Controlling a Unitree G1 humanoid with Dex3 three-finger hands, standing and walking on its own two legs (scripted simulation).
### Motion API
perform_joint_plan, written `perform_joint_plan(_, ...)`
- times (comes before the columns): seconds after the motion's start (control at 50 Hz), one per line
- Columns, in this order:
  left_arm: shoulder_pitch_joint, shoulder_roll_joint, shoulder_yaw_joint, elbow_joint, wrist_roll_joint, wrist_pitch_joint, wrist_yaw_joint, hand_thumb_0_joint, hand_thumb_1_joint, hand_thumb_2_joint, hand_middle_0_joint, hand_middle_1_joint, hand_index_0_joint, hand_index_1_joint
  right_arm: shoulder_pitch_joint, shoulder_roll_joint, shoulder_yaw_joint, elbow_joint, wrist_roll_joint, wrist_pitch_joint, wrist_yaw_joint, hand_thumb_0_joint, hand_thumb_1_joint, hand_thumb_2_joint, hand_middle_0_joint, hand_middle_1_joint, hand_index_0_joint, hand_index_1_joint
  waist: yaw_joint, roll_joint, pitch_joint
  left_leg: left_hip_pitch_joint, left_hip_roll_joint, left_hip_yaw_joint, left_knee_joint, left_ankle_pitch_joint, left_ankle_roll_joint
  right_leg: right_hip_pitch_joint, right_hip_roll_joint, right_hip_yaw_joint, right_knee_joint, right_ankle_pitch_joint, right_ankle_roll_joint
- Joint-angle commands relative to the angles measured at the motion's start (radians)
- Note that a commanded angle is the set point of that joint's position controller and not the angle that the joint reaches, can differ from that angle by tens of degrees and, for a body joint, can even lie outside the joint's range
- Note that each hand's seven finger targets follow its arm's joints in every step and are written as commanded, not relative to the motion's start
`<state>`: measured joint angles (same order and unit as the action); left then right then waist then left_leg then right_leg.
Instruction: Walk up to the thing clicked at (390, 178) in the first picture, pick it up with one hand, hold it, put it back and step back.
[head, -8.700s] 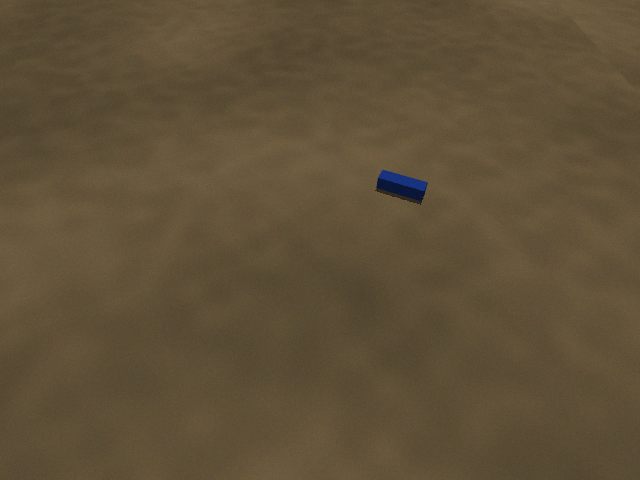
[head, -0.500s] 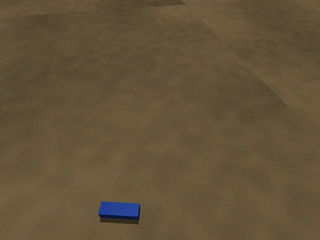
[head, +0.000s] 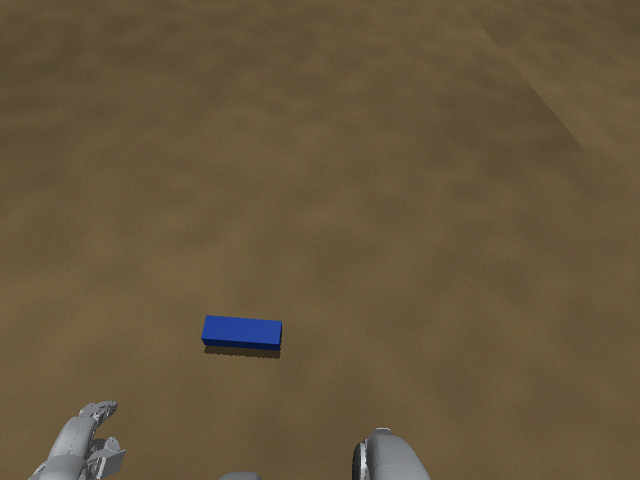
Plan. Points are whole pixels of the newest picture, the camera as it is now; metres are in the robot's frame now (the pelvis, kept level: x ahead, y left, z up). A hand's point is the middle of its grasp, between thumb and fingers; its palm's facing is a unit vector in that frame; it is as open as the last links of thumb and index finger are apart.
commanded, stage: walk up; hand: left
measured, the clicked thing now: (243, 333) +0.53 +0.19 -0.71
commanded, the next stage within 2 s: none
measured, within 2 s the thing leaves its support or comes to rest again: neither
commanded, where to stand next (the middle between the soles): +0.13 -0.06 m, yaw -4 degrees
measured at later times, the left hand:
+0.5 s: hand out of the picture +0.05 +0.23 -0.12, palm faces -0.10 -0.91 -0.39, open 7.4 cm
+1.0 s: hand out of the picture -0.15 +0.24 -0.14, palm faces -0.06 -0.94 -0.33, open 7.4 cm
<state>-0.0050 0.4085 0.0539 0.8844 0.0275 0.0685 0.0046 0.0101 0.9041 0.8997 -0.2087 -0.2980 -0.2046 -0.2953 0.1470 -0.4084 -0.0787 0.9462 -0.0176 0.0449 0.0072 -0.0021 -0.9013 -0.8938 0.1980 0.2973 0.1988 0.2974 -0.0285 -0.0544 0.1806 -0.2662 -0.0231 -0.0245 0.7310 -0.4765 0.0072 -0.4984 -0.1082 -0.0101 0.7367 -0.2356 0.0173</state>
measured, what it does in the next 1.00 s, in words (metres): walks backwards: right foot, then left foot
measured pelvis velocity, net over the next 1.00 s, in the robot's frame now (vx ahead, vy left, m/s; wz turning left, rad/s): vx -0.23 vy -0.03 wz -0.08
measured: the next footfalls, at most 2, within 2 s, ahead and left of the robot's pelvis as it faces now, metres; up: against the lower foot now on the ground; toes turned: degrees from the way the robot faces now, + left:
right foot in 0.36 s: -0.04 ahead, -0.12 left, +0.00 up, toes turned -1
left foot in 0.72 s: -0.13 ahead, +0.10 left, +0.00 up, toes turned -3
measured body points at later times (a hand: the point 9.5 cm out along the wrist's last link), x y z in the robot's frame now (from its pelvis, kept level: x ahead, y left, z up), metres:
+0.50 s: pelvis -0.09 -0.02 +0.02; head -0.03 -0.03 +0.46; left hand +0.05 +0.28 -0.09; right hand +0.00 -0.34 -0.11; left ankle -0.10 +0.12 -0.64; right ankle -0.08 -0.12 -0.71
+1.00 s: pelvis -0.23 -0.03 +0.02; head -0.19 +0.00 +0.47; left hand -0.15 +0.29 -0.11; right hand -0.15 -0.35 -0.06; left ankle -0.17 +0.10 -0.71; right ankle -0.29 -0.19 -0.65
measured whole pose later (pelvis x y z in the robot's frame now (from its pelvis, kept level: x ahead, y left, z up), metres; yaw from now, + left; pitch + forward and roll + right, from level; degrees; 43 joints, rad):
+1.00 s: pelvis -0.23 -0.03 +0.02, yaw -5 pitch -2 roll -1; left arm 0.26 0.42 0.10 0.84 0.02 0.08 -0.03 0.01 0.91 0.90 -0.21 -0.30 -0.20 -0.29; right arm 0.18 -0.36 -0.05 0.83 -0.04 0.00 -0.02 0.00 -0.89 -0.89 0.20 0.30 0.20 0.30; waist 0.02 -0.07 0.13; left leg -0.31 0.05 0.00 0.58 -0.24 0.01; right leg -0.34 0.04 0.15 0.98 -0.46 0.03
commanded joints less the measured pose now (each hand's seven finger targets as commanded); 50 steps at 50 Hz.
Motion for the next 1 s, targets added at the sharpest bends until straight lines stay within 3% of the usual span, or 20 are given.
perform_joint_plan(0.0, 0.044, 0.157, 0.053, -0.109, -0.002, -0.004, 0.029, 0.000, 0.900, 0.900, -0.200, -0.300, -0.200, -0.300, 0.054, -0.328, -0.072, -0.082, -0.025, -0.026, -0.024, 0.000, -0.900, -0.900, 0.200, 0.300, 0.200, 0.300, 0.015, 0.208, -0.221, 0.086, 0.367, -0.382, -0.285, 0.888, 0.208, -0.039, 0.195, 0.127, 0.360, -0.394, -0.040)
perform_joint_plan(0.02, 0.016, 0.157, 0.053, -0.106, 0.005, -0.007, 0.037, 0.000, 0.900, 0.900, -0.200, -0.300, -0.200, -0.300, 0.036, -0.352, -0.075, -0.100, -0.024, -0.029, -0.028, 0.000, -0.900, -0.900, 0.200, 0.300, 0.200, 0.300, -0.014, 0.267, -0.233, 0.042, 0.418, -0.475, -0.320, 0.808, 0.275, -0.039, 0.207, 0.188, 0.437, -0.415, -0.034)
perform_joint_plan(0.1, 0.091, 0.166, 0.065, -0.093, -0.014, -0.002, 0.026, 0.000, 0.900, 0.900, -0.200, -0.300, -0.200, -0.300, -0.045, -0.240, -0.048, -0.129, -0.023, -0.041, -0.057, 0.000, -0.900, -0.900, 0.200, 0.300, 0.200, 0.300, 0.066, 0.208, -0.196, 0.191, 0.269, -0.231, -0.197, 0.892, 0.187, -0.116, 0.205, 0.204, 0.499, -0.255, -0.039)
perform_joint_plan(0.2, 0.030, 0.149, 0.071, -0.153, 0.006, -0.018, 0.019, 0.000, 0.900, 0.900, -0.200, -0.300, -0.200, -0.300, 0.103, -0.226, -0.056, -0.119, -0.007, -0.042, -0.074, 0.000, -0.900, -0.900, 0.200, 0.300, 0.200, 0.300, -0.021, 0.171, -0.234, 0.379, 0.291, -0.253, -0.149, 0.940, 0.209, -0.102, 0.171, 0.144, 0.235, -0.284, 0.005)
perform_joint_plan(0.28, 0.095, 0.139, 0.077, -0.141, 0.008, -0.025, 0.009, 0.000, 0.900, 0.900, -0.200, -0.300, -0.200, -0.300, 0.065, -0.248, -0.056, -0.152, -0.001, -0.039, -0.070, 0.000, -0.900, -0.900, 0.200, 0.300, 0.200, 0.300, -0.001, 0.187, -0.274, 0.265, 0.291, -0.208, -0.116, 0.854, 0.206, 0.089, 0.133, 0.062, -0.016, -0.228, -0.021)
perform_joint_plan(0.34, 0.207, 0.144, 0.088, -0.099, 0.012, -0.035, 0.006, 0.000, 0.900, 0.900, -0.200, -0.300, -0.200, -0.300, -0.008, -0.219, -0.041, -0.181, 0.011, -0.026, -0.059, 0.000, -0.900, -0.900, 0.200, 0.300, 0.200, 0.300, 0.060, 0.150, -0.315, 0.085, 0.206, -0.107, -0.002, 0.652, 0.114, 0.347, 0.110, 0.067, -0.313, 0.149, -0.055)
perform_joint_plan(0.36, 0.212, 0.209, 0.104, -0.106, 0.020, -0.042, 0.008, 0.000, 0.900, 0.900, -0.200, -0.300, -0.200, -0.300, -0.013, -0.183, -0.026, -0.191, 0.020, -0.028, -0.057, 0.000, -0.900, -0.900, 0.200, 0.300, 0.200, 0.300, 0.062, 0.025, -0.324, -0.065, 0.131, -0.086, 0.079, 0.456, 0.063, 0.443, 0.006, 0.236, -0.274, 0.364, -0.091)
perform_joint_plan(0.38, 0.169, 0.265, 0.114, -0.127, 0.009, -0.040, 0.007, 0.000, 0.900, 0.900, -0.200, -0.300, -0.200, -0.300, -0.039, -0.147, -0.012, -0.204, 0.029, -0.028, -0.062, 0.000, -0.900, -0.900, 0.200, 0.300, 0.200, 0.300, 0.071, -0.174, -0.282, -0.214, -0.038, -0.014, 0.260, -0.012, 0.015, 0.422, -0.157, 0.432, -0.295, 0.573, -0.231)
perform_joint_plan(0.4, 0.140, 0.306, 0.115, -0.155, 0.014, -0.043, 0.006, 0.000, 0.900, 0.900, -0.200, -0.300, -0.200, -0.300, -0.017, -0.167, -0.028, -0.190, 0.030, -0.020, -0.078, 0.000, -0.900, -0.900, 0.200, 0.300, 0.200, 0.300, 0.077, -0.225, -0.261, -0.161, -0.035, -0.067, 0.440, -0.241, 0.002, 0.274, -0.275, 0.555, -0.307, 0.621, -0.351)
perform_joint_plan(0.48, 0.075, 0.185, 0.095, -0.193, 0.011, -0.032, 0.015, 0.000, 0.900, 0.900, -0.200, -0.300, -0.200, -0.300, 0.051, -0.168, -0.015, -0.142, 0.028, -0.022, -0.069, 0.000, -0.900, -0.900, 0.200, 0.300, 0.200, 0.300, 0.031, -0.078, -0.184, -0.197, -0.070, -0.122, 0.526, -0.103, -0.011, 0.263, -0.096, 0.253, -0.247, 0.596, -0.254)
perform_joint_plan(0.62, 0.165, 0.165, 0.094, -0.251, 0.034, -0.010, 0.012, 0.000, 0.900, 0.900, -0.200, -0.300, -0.200, -0.300, 0.089, -0.156, -0.012, -0.161, 0.009, -0.051, -0.081, 0.000, -0.900, -0.900, 0.200, 0.300, 0.200, 0.300, 0.081, -0.146, -0.270, -0.194, -0.006, 0.006, 0.042, -0.046, -0.032, 0.497, -0.073, 0.237, -0.169, 0.559, -0.247)
perform_joint_plan(0.68, 0.131, 0.177, 0.089, -0.264, 0.012, 0.008, 0.004, 0.000, 0.900, 0.900, -0.200, -0.300, -0.200, -0.300, 0.150, -0.160, -0.029, -0.142, -0.014, -0.057, -0.073, 0.000, -0.900, -0.900, 0.200, 0.300, 0.200, 0.300, 0.026, -0.104, -0.292, 0.005, -0.013, 0.070, -0.306, 0.234, -0.009, 0.379, -0.045, 0.212, -0.066, 0.381, -0.180)
perform_joint_plan(0.7, 0.131, 0.161, 0.082, -0.271, 0.005, 0.013, 0.001, 0.000, 0.900, 0.900, -0.200, -0.300, -0.200, -0.300, 0.150, -0.172, -0.036, -0.149, -0.024, -0.061, -0.070, 0.000, -0.900, -0.900, 0.200, 0.300, 0.200, 0.300, 0.022, -0.061, -0.288, 0.080, 0.029, 0.000, -0.368, 0.329, 0.010, 0.275, -0.024, 0.216, -0.037, 0.245, -0.136)
perform_joint_plan(0.72, 0.162, 0.120, 0.074, -0.267, 0.001, 0.014, -0.002, 0.000, 0.900, 0.900, -0.200, -0.300, -0.200, -0.300, 0.113, -0.252, -0.058, -0.164, -0.038, -0.062, -0.067, 0.000, -0.900, -0.900, 0.200, 0.300, 0.200, 0.300, 0.034, 0.151, -0.290, 0.189, 0.233, -0.294, -0.390, 0.380, 0.091, 0.051, 0.090, 0.157, 0.109, -0.053, -0.079)
perform_joint_plan(0.74, 0.135, 0.133, 0.082, -0.269, 0.002, 0.011, 0.008, 0.000, 0.900, 0.900, -0.200, -0.300, -0.200, -0.300, 0.046, -0.345, -0.074, -0.194, -0.040, -0.057, -0.056, 0.000, -0.900, -0.900, 0.200, 0.300, 0.200, 0.300, 0.029, 0.264, -0.251, 0.082, 0.440, -0.482, -0.406, 0.489, 0.229, -0.034, 0.216, 0.105, 0.316, -0.373, -0.038)
perform_joint_plan(0.76, 0.092, 0.186, 0.101, -0.267, 0.018, 0.013, 0.017, 0.000, 0.900, 0.900, -0.200, -0.300, -0.200, -0.300, 0.016, -0.380, -0.086, -0.214, -0.027, -0.060, -0.061, 0.000, -0.900, -0.900, 0.200, 0.300, 0.200, 0.300, -0.009, 0.291, -0.214, -0.079, 0.551, -0.595, -0.434, 0.459, 0.332, 0.041, 0.181, 0.223, 0.508, -0.425, -0.030)
perform_joint_plan(0.78, 0.117, 0.209, 0.105, -0.250, 0.019, 0.015, 0.015, 0.000, 0.900, 0.900, -0.200, -0.300, -0.200, -0.300, -0.042, -0.345, -0.081, -0.219, -0.027, -0.068, -0.069, 0.000, -0.900, -0.900, 0.200, 0.300, 0.200, 0.300, 0.030, 0.240, -0.174, -0.099, 0.531, -0.526, -0.418, 0.467, 0.334, 0.041, 0.158, 0.259, 0.588, -0.370, -0.028)
perform_joint_plan(0.84, 0.213, 0.176, 0.113, -0.182, -0.003, 0.009, -0.005, 0.000, 0.900, 0.900, -0.200, -0.300, -0.200, -0.300, -0.054, -0.207, -0.040, -0.213, -0.030, -0.073, -0.070, 0.000, -0.900, -0.900, 0.200, 0.300, 0.200, 0.300, 0.089, 0.135, -0.138, -0.013, 0.257, -0.164, -0.341, 0.507, 0.171, -0.018, 0.223, 0.234, 0.587, -0.219, -0.026)
perform_joint_plan(0.9, 0.227, 0.163, 0.101, -0.157, -0.004, -0.016, -0.019, 0.000, 0.900, 0.900, -0.200, -0.300, -0.200, -0.300, 0.009, -0.204, -0.043, -0.193, -0.021, -0.077, -0.046, 0.000, -0.900, -0.900, 0.200, 0.300, 0.200, 0.300, 0.033, 0.205, -0.174, 0.116, 0.209, -0.164, -0.367, 0.172, 0.155, 0.008, 0.186, 0.159, 0.353, -0.196, 0.007)
perform_joint_plan(0.98, 0.234, 0.161, 0.067, -0.113, -0.010, -0.065, -0.021, 0.000, 0.900, 0.900, -0.200, -0.300, -0.200, -0.300, 0.016, -0.237, -0.053, -0.199, -0.032, -0.059, -0.022, 0.000, -0.900, -0.900, 0.200, 0.300, 0.200, 0.300, -0.009, 0.328, -0.233, 0.158, 0.226, -0.132, -0.333, -0.017, 0.195, 0.178, 0.116, 0.035, -0.102, -0.337, 0.020)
